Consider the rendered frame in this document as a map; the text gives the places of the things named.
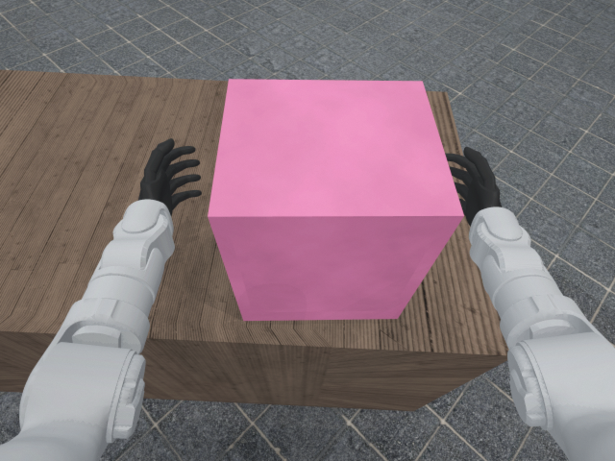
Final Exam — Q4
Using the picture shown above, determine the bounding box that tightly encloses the robot right upper arm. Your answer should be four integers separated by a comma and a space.
507, 332, 615, 461

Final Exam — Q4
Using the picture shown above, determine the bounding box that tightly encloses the robot left forearm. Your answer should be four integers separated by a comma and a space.
19, 200, 175, 429

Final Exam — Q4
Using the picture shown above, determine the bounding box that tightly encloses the robot right hand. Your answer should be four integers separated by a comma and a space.
445, 147, 502, 227

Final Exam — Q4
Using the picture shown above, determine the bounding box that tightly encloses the pedestal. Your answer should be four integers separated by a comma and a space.
0, 70, 509, 411

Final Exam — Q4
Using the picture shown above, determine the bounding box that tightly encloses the carton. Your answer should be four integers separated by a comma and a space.
208, 79, 464, 321

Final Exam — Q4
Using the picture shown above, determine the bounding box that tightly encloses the robot left hand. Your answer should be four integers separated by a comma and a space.
138, 138, 202, 216

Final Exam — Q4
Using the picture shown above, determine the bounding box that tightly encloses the robot right forearm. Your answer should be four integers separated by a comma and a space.
469, 206, 615, 353

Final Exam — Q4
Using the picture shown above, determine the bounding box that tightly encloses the robot left upper arm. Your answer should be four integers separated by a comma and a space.
0, 342, 146, 461

